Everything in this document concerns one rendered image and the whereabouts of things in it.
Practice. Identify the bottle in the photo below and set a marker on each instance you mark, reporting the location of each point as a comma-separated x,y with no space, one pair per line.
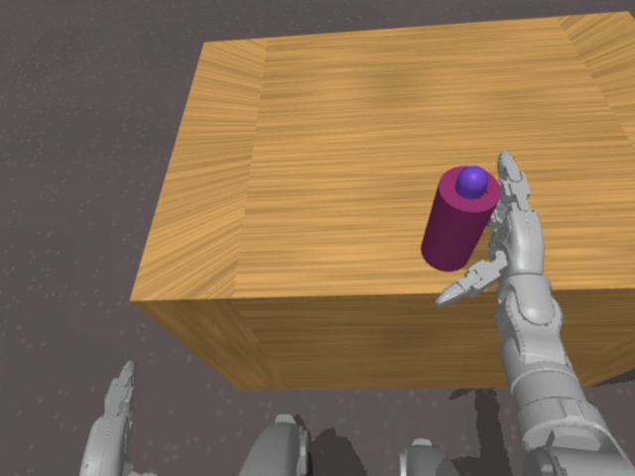
465,200

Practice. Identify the right robot arm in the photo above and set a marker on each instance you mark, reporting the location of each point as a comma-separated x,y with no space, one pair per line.
563,434

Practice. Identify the right robot hand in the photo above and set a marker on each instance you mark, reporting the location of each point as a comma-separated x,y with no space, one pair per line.
517,243

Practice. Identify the left robot hand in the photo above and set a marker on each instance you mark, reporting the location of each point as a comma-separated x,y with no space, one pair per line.
107,449

